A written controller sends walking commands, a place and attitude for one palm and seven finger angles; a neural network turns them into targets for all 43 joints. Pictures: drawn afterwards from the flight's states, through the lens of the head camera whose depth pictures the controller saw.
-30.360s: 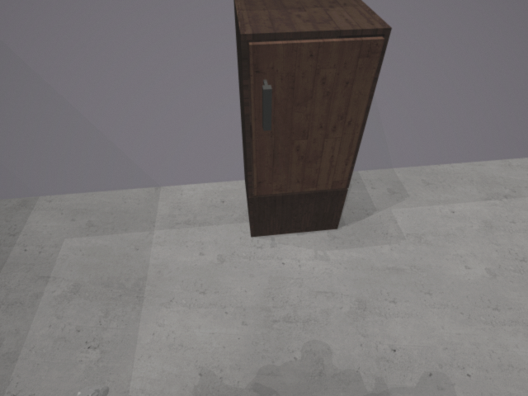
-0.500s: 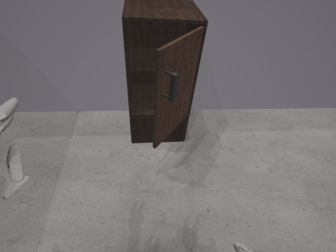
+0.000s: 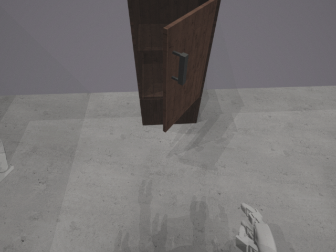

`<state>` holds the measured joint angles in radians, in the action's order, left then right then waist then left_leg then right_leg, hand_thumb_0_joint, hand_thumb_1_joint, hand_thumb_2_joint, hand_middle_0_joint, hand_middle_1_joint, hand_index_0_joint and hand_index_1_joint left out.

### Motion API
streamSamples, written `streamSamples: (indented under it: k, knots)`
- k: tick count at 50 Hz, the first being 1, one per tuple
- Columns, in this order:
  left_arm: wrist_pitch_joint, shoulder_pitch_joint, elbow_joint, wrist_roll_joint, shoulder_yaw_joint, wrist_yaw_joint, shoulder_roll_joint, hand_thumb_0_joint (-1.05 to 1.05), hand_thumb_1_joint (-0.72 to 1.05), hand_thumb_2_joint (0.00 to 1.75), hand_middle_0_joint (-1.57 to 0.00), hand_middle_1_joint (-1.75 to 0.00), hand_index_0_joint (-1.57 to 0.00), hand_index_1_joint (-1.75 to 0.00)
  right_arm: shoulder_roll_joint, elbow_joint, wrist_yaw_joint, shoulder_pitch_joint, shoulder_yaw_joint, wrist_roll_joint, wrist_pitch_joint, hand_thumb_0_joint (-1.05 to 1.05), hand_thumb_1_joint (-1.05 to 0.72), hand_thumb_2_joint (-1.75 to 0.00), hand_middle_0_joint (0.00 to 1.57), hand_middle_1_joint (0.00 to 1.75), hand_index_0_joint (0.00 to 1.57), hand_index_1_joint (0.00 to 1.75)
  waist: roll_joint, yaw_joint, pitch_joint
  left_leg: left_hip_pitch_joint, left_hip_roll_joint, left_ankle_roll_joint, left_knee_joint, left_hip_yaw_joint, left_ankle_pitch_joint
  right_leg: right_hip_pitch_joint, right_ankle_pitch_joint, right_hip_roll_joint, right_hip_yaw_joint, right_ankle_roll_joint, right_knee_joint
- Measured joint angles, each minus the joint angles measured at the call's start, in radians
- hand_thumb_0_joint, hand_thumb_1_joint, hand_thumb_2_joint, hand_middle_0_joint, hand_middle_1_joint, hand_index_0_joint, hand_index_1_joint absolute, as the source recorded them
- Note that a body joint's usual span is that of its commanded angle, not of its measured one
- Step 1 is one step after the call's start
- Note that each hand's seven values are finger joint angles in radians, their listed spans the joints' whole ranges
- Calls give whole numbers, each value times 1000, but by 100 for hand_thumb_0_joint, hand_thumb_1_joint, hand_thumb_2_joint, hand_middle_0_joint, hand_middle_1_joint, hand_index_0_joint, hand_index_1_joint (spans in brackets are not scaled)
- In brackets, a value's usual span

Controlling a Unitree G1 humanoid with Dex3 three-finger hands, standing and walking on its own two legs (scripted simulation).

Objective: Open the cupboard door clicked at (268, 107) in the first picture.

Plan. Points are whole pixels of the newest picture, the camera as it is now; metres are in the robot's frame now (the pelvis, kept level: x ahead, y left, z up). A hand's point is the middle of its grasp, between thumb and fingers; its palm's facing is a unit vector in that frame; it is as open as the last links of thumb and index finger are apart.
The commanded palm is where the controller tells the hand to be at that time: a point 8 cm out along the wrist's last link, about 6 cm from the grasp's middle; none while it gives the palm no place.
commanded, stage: stop stepping back and stand still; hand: left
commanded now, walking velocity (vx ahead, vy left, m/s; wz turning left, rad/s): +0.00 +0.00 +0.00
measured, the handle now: (178, 67) +0.80 -0.01 -0.03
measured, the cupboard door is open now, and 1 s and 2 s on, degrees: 50 50 50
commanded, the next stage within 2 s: let the arm hang, fingers relaxed in 0.58 s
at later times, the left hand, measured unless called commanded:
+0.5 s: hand (22, 156) +0.23 +0.26 +0.18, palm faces +0.38 -0.76 -0.53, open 7.5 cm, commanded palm +0.17 +0.30 +0.19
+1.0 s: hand out of the picture +0.06 +0.19 -0.16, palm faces +0.02 -0.98 -0.18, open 7.0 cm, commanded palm none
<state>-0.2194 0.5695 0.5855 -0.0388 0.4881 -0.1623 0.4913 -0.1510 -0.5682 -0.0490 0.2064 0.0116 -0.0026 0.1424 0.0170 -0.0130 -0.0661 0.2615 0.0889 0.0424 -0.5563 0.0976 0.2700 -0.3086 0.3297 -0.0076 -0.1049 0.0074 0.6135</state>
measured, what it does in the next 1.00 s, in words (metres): stands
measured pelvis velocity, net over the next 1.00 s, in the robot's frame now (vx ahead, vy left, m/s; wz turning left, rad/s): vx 0.00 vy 0.02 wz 0.00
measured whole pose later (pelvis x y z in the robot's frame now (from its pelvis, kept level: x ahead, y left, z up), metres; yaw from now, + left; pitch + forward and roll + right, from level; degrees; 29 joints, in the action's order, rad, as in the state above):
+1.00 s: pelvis +0.00 +0.02 +0.00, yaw +0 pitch -1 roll +0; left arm 0.04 0.29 -0.83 0.01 0.01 -0.02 0.17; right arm -0.21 -0.93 0.01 0.26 0.03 -0.03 -0.02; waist 0.03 -0.01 -0.06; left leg 0.26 -0.01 -0.03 -0.51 0.07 0.25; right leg -0.28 0.24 -0.02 -0.10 -0.03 0.53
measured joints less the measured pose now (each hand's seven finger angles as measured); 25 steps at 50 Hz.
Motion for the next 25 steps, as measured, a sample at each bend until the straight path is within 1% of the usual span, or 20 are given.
streamSamples:
  k: [1,2,3,5,7,9,11,13,14,17,18,22,25]
  knots:
    - [-6,11,-6,-2,9,3,7,2,88,90,-21,-30,-21,-30,1,1,5,1,5,2,-5,1,-90,-90,20,30,20,30,-12,4,-3,6,5,6,-22,0,15,12,-67,4,-3,-20,-34]
    - [-9,14,-19,-2,7,6,0,2,88,90,-21,-30,-21,-30,-4,-6,8,-2,7,4,-14,1,-90,-90,20,30,20,30,-36,4,-7,14,15,1,-46,-6,31,14,-82,15,-9,-44,-34]
    - [-8,15,-38,-4,-3,9,-12,1,88,90,-21,-30,-21,-30,-10,-19,9,-6,7,6,-25,1,-90,-90,20,30,20,30,-56,4,-5,25,13,-8,-70,-24,59,13,-73,22,-14,-63,-31]
    - [4,13,-82,-5,-31,13,-47,1,88,90,-21,-30,-21,-30,-25,-49,12,-12,0,12,-45,1,-90,-90,20,30,20,30,-79,10,2,58,-15,-19,-161,-53,124,16,-58,25,-9,-78,-46]
    - [17,16,-123,-3,-56,15,-81,1,88,90,-21,-30,-21,-30,-38,-72,10,-15,-7,14,-63,1,-90,-90,20,30,20,30,-81,13,6,79,-42,-27,-232,-59,147,25,-65,20,1,-78,-73]
    - [28,17,-154,2,-73,15,-101,1,88,90,-21,-30,-21,-30,-48,-83,2,-13,-9,12,-73,2,-90,-90,20,30,20,30,-70,10,4,74,-57,-31,-217,-50,134,35,-74,13,5,-75,-93]
    - [35,17,-166,5,-87,12,-113,1,88,90,-21,-30,-21,-30,-60,-84,-8,-7,-11,8,-76,2,-90,-90,20,30,20,30,-61,5,2,48,-61,-38,-137,-43,92,44,-76,13,0,-73,-104]
    - [44,15,-146,4,-101,7,-121,1,88,90,-21,-30,-21,-30,-75,-78,-16,2,-18,4,-72,2,-90,-90,20,30,20,30,-60,3,-4,2,-58,-45,-15,-46,14,53,-68,22,-12,-69,-101]
    - [47,11,-127,2,-106,5,-121,2,88,90,-21,-30,-21,-30,-81,-76,-20,4,-24,2,-69,2,-90,-90,20,30,20,30,-57,3,-9,-22,-55,-42,24,-51,13,55,-60,26,-17,-66,-92]
    - [43,1,-76,3,-106,2,-106,2,88,90,-21,-30,-21,-30,-77,-70,-27,2,-33,2,-70,2,-90,-90,20,30,20,30,-15,20,-15,-46,-67,-41,46,-37,17,66,-54,15,-3,-59,-91]
    - [38,4,-60,5,-97,1,-97,2,88,90,-21,-30,-21,-30,-76,-62,-27,0,-33,2,-68,2,-90,-90,20,30,20,30,-8,22,-11,-49,-67,-42,52,-33,16,68,-58,16,1,-58,-98]
    - [12,9,-42,1,-58,-1,-60,2,88,90,-21,-30,-21,-30,-73,-30,-22,-22,-31,10,-60,2,-90,-90,20,30,20,30,-14,11,0,-48,-60,-40,60,-31,12,76,-73,25,3,-57,-128]
    - [7,11,-72,-7,-51,2,-54,2,88,90,-21,-30,-21,-30,-69,-18,-17,-44,-28,15,-63,2,-90,-90,20,30,20,30,-30,1,12,-46,-56,-41,63,-27,10,77,-84,29,7,-56,-143]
